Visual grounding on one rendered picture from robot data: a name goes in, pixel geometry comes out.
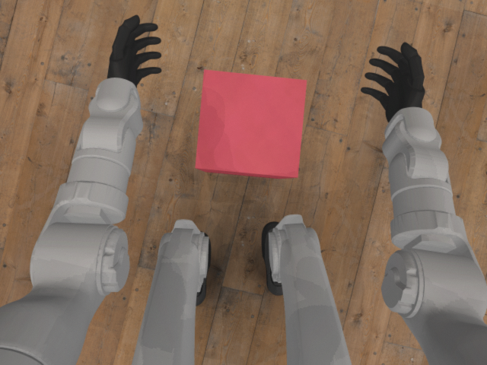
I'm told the robot left hand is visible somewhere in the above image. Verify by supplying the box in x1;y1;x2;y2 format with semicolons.
107;15;161;88

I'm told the robot right upper arm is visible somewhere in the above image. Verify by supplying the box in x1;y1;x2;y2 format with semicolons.
381;248;487;365

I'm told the robot right foot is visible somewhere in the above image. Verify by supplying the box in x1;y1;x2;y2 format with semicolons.
262;221;283;296

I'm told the right robot forearm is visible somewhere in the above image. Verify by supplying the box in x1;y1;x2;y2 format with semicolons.
382;107;487;317

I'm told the robot left upper arm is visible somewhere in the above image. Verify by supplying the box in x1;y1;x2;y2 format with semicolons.
0;222;130;365

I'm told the robot right hand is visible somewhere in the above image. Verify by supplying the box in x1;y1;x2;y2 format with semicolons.
361;42;425;122

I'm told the left robot forearm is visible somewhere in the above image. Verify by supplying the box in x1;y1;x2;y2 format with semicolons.
30;78;143;284

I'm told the carton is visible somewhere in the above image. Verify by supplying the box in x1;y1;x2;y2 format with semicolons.
195;69;307;179

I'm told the left robot shin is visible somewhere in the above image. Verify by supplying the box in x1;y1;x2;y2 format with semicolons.
158;219;204;292

